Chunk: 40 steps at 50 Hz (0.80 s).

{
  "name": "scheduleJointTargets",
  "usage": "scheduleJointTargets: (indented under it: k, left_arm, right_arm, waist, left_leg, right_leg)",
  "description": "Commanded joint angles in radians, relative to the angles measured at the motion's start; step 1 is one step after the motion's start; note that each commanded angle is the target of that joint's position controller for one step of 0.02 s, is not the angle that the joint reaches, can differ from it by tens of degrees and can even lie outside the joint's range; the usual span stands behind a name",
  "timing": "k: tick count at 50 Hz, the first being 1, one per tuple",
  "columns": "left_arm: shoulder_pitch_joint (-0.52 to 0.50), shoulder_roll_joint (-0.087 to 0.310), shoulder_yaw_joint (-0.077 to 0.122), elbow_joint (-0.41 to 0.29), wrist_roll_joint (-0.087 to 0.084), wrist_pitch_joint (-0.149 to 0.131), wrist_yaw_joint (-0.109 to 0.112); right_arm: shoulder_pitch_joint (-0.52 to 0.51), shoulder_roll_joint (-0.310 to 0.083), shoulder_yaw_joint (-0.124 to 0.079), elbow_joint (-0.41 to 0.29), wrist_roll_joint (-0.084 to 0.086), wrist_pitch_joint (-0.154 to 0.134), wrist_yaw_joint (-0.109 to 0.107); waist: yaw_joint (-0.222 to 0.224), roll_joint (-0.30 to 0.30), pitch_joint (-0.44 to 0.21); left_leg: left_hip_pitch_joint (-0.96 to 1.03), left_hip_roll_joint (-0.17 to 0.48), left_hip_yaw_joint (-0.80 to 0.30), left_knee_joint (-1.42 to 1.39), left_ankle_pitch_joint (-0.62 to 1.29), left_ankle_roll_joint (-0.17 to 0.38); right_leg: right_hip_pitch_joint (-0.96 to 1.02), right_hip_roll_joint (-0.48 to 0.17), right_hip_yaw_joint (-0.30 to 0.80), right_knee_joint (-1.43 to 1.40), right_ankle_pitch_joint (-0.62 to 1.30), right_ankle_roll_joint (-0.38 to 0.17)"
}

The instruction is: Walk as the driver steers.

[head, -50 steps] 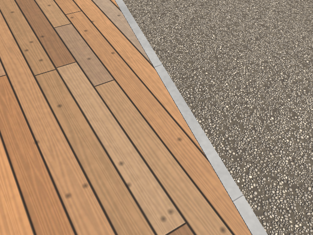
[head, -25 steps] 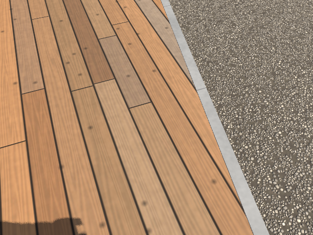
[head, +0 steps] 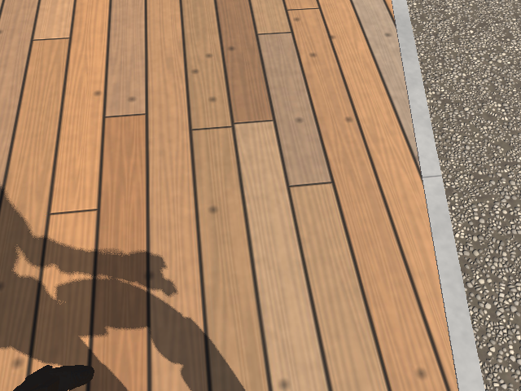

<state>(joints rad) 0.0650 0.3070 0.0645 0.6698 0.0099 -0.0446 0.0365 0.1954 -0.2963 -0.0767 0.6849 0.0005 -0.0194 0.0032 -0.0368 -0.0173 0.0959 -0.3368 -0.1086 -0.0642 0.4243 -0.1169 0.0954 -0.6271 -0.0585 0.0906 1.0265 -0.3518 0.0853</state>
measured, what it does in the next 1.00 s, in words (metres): walks ahead: right foot, then left foot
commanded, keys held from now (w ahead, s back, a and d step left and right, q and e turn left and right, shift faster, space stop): q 0.16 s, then w+q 0.12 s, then w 0.14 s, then w+e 0.58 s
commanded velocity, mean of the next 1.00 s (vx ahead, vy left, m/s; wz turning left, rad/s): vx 0.34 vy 0.00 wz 0.08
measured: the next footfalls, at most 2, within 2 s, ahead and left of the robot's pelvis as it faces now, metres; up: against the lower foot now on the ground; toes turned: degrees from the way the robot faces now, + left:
right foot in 0.22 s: +0.18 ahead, -0.15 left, +0.00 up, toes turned +14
left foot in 0.60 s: +0.21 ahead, +0.15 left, +0.00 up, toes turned +12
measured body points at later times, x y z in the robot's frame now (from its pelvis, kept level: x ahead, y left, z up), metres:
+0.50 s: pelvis +0.13 -0.02 +0.01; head +0.15 -0.03 +0.45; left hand +0.12 +0.26 -0.10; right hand +0.37 -0.23 -0.09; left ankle +0.14 +0.13 -0.69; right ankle +0.14 -0.16 -0.74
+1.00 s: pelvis +0.33 +0.03 -0.01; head +0.36 +0.03 +0.44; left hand +0.55 +0.26 -0.09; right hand +0.33 -0.25 -0.13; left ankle +0.17 +0.14 -0.74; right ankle +0.50 -0.09 -0.71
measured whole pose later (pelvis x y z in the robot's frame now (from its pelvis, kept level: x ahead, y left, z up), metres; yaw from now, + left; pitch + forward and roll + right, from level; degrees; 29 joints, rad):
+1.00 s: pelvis +0.33 +0.03 -0.01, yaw +0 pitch +3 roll +2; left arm 0.09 0.27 0.05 0.63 -0.02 -0.03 -0.06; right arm 0.40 -0.28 -0.07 0.82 0.01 -0.07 -0.01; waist -0.10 -0.04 0.01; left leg 0.08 0.02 0.21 0.27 -0.39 -0.03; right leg -0.67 -0.06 -0.02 0.69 -0.07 -0.04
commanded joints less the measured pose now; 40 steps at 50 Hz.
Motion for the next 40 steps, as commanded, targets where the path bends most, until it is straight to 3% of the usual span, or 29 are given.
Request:
scheduleJointTargets:
  k: [1, 4, 7, 8, 10, 11, 12, 13, 14, 15, 16, 20, 23, 26, 27, 29, 30, 31, 32, 33, 34, 37, 40]
  left_arm:
    - [0.108, 0.049, 0.010, -0.026, 0.000, 0.018, 0.007]
    - [0.033, 0.055, 0.006, -0.053, -0.007, 0.030, -0.003]
    - [-0.007, 0.066, 0.009, -0.076, -0.015, 0.015, -0.015]
    - [-0.003, 0.068, 0.011, -0.079, -0.016, 0.006, -0.019]
    - [0.064, 0.074, 0.018, -0.063, -0.020, -0.010, -0.027]
    - [0.112, 0.125, 0.030, -0.062, -0.004, -0.012, -0.021]
    - [0.140, 0.199, 0.044, -0.054, 0.017, -0.002, -0.017]
    - [0.182, 0.180, 0.048, -0.041, 0.022, -0.010, -0.027]
    - [0.166, 0.118, 0.033, -0.056, 0.004, -0.017, -0.025]
    - [0.143, 0.092, 0.027, -0.055, -0.008, -0.017, -0.022]
    - [0.130, 0.101, 0.025, -0.056, -0.012, -0.016, -0.018]
    - [0.174, 0.094, 0.021, -0.029, -0.006, -0.025, -0.023]
    - [0.198, 0.121, 0.026, -0.009, -0.022, -0.019, -0.032]
    - [0.242, 0.159, 0.035, 0.009, -0.036, -0.004, -0.044]
    - [0.239, 0.172, 0.035, 0.012, -0.040, 0.003, -0.045]
    - [0.243, 0.125, 0.020, 0.014, -0.042, 0.010, -0.043]
    - [0.213, 0.057, -0.001, 0.001, -0.031, 0.003, -0.047]
    - [0.211, -0.039, -0.025, -0.031, -0.015, -0.013, -0.041]
    - [0.219, 0.043, -0.002, -0.050, -0.042, -0.026, -0.026]
    - [0.219, 0.102, 0.018, -0.045, -0.052, -0.028, -0.026]
    - [0.213, 0.104, 0.024, -0.035, -0.054, -0.027, -0.032]
    - [0.195, 0.066, 0.026, -0.020, -0.038, -0.011, -0.042]
    - [0.166, 0.020, 0.014, -0.024, -0.033, 0.003, -0.049]
  right_arm:
    - [-0.043, -0.157, -0.040, -0.078, 0.008, 0.008, -0.022]
    - [-0.041, -0.153, -0.036, -0.087, 0.004, 0.039, -0.036]
    - [-0.044, -0.155, -0.035, -0.099, -0.001, 0.057, -0.034]
    - [-0.050, -0.150, -0.034, -0.105, 0.001, 0.060, -0.033]
    - [-0.073, -0.131, -0.027, -0.124, 0.009, 0.068, -0.035]
    - [-0.045, -0.075, -0.008, -0.134, -0.003, 0.066, -0.034]
    - [0.004, -0.035, 0.003, -0.151, 0.001, 0.059, -0.031]
    - [0.009, -0.098, -0.013, -0.156, 0.005, 0.041, -0.026]
    - [-0.002, -0.155, -0.030, -0.141, 0.006, 0.038, -0.021]
    - [-0.019, -0.159, -0.037, -0.128, -0.001, 0.044, -0.019]
    - [-0.009, -0.149, -0.036, -0.131, -0.010, 0.047, -0.017]
    - [-0.035, -0.057, -0.004, -0.127, -0.002, 0.026, 0.007]
    - [-0.097, -0.018, 0.020, -0.141, -0.006, -0.002, 0.016]
    - [-0.106, -0.039, 0.017, -0.138, 0.004, -0.026, 0.022]
    - [-0.076, -0.049, 0.012, -0.130, 0.015, -0.035, 0.024]
    - [0.044, -0.079, -0.009, -0.084, 0.018, -0.041, 0.014]
    - [0.166, -0.114, -0.023, -0.066, 0.010, -0.042, -0.001]
    - [0.260, -0.202, -0.042, -0.062, -0.013, -0.041, -0.016]
    - [0.302, -0.236, -0.054, -0.037, -0.022, -0.047, -0.010]
    - [0.249, -0.160, -0.032, -0.038, -0.008, -0.060, -0.005]
    - [0.200, -0.108, -0.015, -0.039, -0.003, -0.067, -0.003]
    - [0.109, -0.053, 0.000, -0.037, -0.014, -0.083, -0.002]
    - [0.112, -0.053, -0.005, -0.006, -0.016, -0.093, -0.009]
  waist:
    - [0.051, 0.097, -0.257]
    - [0.024, 0.122, -0.241]
    - [0.016, 0.156, -0.216]
    - [0.020, 0.167, -0.208]
    - [0.063, 0.164, -0.208]
    - [0.062, 0.067, -0.244]
    - [0.022, -0.185, -0.207]
    - [0.044, -0.289, -0.183]
    - [0.057, -0.177, -0.155]
    - [0.055, -0.119, -0.123]
    - [0.041, -0.118, -0.121]
    - [0.069, -0.117, -0.101]
    - [0.093, -0.133, -0.103]
    - [0.099, -0.152, -0.100]
    - [0.071, -0.146, -0.102]
    - [0.004, -0.110, -0.134]
    - [-0.059, -0.063, -0.195]
    - [-0.087, 0.194, -0.255]
    - [-0.093, 0.279, -0.231]
    - [-0.072, 0.229, -0.151]
    - [-0.047, 0.228, -0.097]
    - [0.000, 0.159, -0.045]
    - [0.005, 0.110, -0.047]
  left_leg:
    - [0.072, 0.225, -0.187, -0.039, 0.527, 0.154]
    - [0.062, 0.217, -0.255, -0.023, 0.281, 0.132]
    - [0.083, 0.222, -0.350, 0.025, 0.185, 0.124]
    - [0.102, 0.221, -0.379, 0.049, 0.194, 0.116]
    - [0.048, 0.175, -0.401, 0.090, -0.029, 0.071]
    - [-0.063, 0.121, -0.340, 0.222, -0.278, 0.023]
    - [-0.313, -0.043, -0.121, 0.434, -0.535, -0.032]
    - [-0.445, 0.016, -0.089, 0.630, -0.525, -0.069]
    - [-0.463, 0.068, -0.105, 0.714, -0.429, -0.090]
    - [-0.453, 0.080, -0.088, 0.739, -0.367, -0.109]
    - [-0.445, 0.093, -0.080, 0.756, -0.318, -0.118]
    - [-0.349, 0.115, 0.003, 0.620, -0.190, -0.125]
    - [-0.211, 0.135, 0.056, 0.385, -0.170, -0.121]
    - [-0.083, 0.101, 0.090, 0.212, -0.201, -0.123]
    - [-0.012, 0.096, 0.088, 0.126, -0.154, -0.112]
    - [0.234, 0.095, 0.083, -0.010, -0.058, -0.083]
    - [0.430, 0.209, -0.036, -0.033, -0.098, -0.049]
    - [0.613, 0.439, -0.350, -0.097, -0.253, 0.040]
    - [0.500, 0.537, -0.553, -0.164, -0.440, 0.157]
    - [0.450, 0.497, -0.502, -0.187, -0.543, 0.155]
    - [0.408, 0.444, -0.401, -0.203, -0.506, 0.124]
    - [0.289, 0.380, -0.171, -0.256, -0.165, 0.081]
    - [0.276, 0.361, -0.016, -0.266, 0.063, 0.077]
  right_leg:
    - [0.135, 0.038, -0.024, -0.108, 0.120, 0.027]
    - [0.144, 0.060, -0.006, -0.212, 0.149, 0.028]
    - [0.176, 0.084, 0.005, -0.317, 0.083, 0.006]
    - [0.190, 0.089, 0.005, -0.374, 0.079, -0.007]
    - [0.349, 0.067, -0.009, -0.605, 0.192, -0.059]
    - [0.500, -0.098, 0.121, -0.647, 0.169, -0.124]
    - [0.609, -0.271, 0.374, -0.725, 0.092, -0.260]
    - [0.605, -0.361, 0.612, -0.774, -0.059, -0.357]
    - [0.581, -0.326, 0.537, -0.771, -0.189, -0.343]
    - [0.540, -0.264, 0.429, -0.764, -0.201, -0.295]
    - [0.517, -0.230, 0.377, -0.775, -0.227, -0.267]
    - [0.446, -0.159, 0.177, -0.833, -0.077, -0.259]
    - [0.409, -0.144, 0.110, -0.833, 0.043, -0.269]
    - [0.383, -0.155, 0.121, -0.792, 0.073, -0.281]
    - [0.358, -0.161, 0.137, -0.772, 0.064, -0.275]
    - [0.267, -0.123, 0.131, -0.683, 0.066, -0.220]
    - [0.149, -0.057, 0.079, -0.515, 0.010, -0.157]
    - [-0.106, 0.062, -0.058, -0.166, -0.150, -0.079]
    - [-0.201, 0.053, -0.008, 0.054, -0.228, -0.080]
    - [-0.250, 0.013, 0.029, 0.144, -0.154, -0.090]
    - [-0.268, -0.002, 0.020, 0.158, -0.071, -0.094]
    - [-0.202, -0.036, 0.028, 0.120, 0.108, -0.082]
    - [-0.179, -0.030, 0.010, 0.026, 0.210, -0.060]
